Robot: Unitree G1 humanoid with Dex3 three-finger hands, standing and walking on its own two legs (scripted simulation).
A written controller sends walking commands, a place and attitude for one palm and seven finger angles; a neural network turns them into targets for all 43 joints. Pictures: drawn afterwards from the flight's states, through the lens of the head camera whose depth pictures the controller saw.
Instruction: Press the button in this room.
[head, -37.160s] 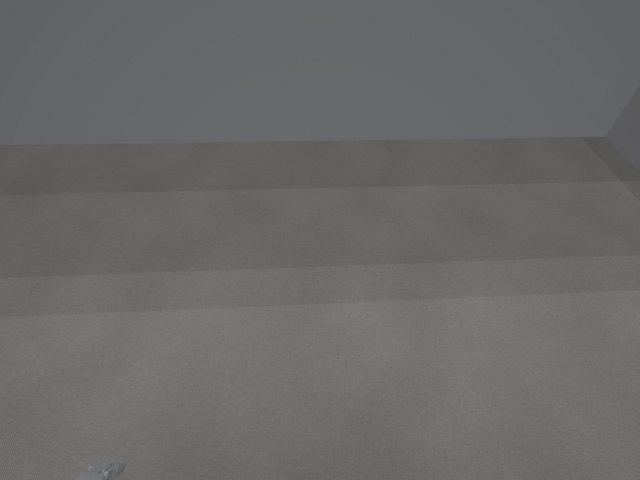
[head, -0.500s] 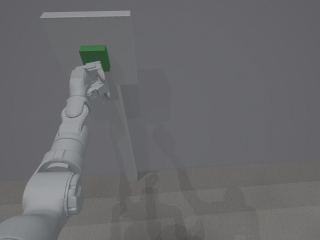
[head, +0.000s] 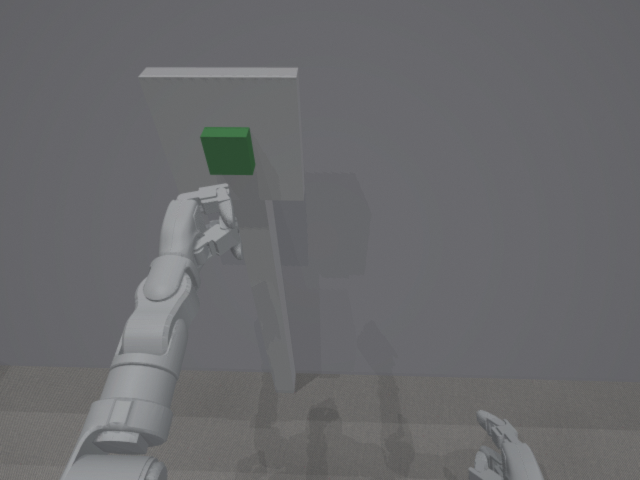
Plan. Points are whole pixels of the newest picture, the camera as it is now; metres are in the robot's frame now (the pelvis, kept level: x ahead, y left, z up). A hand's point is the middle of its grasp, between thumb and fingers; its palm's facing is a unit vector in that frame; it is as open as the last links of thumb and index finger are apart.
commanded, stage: pull the fist back off the button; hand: left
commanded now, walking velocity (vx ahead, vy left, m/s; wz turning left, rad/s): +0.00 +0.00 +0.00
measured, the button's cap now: (229, 150) +0.50 +0.17 +0.17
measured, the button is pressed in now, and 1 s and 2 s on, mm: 0 0 0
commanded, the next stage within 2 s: draw the hand back to the body in 0.02 s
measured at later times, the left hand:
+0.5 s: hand (187, 268) +0.30 +0.17 +0.15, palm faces +0.08 -1.00 -0.01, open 3.1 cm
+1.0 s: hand (104, 335) +0.21 +0.22 +0.16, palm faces +0.31 -0.91 -0.26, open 3.1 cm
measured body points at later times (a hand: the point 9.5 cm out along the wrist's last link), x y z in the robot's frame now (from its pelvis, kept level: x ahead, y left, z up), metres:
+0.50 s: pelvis -0.01 +0.00 +0.00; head -0.04 -0.02 +0.45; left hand +0.29 +0.23 +0.15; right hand +0.16 -0.24 -0.08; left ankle -0.01 +0.11 -0.73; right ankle -0.01 -0.08 -0.73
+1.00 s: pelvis -0.02 +0.01 +0.01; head -0.05 -0.01 +0.46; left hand +0.19 +0.27 +0.18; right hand +0.17 -0.20 -0.07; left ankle -0.01 +0.11 -0.73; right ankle -0.01 -0.08 -0.73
